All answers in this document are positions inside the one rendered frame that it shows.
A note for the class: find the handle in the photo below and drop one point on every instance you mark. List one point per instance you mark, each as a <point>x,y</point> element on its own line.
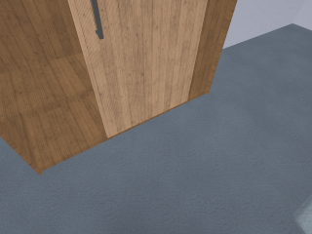
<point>99,31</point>

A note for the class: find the wardrobe door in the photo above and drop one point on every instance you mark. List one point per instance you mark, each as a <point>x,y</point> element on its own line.
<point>214,18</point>
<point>144,64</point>

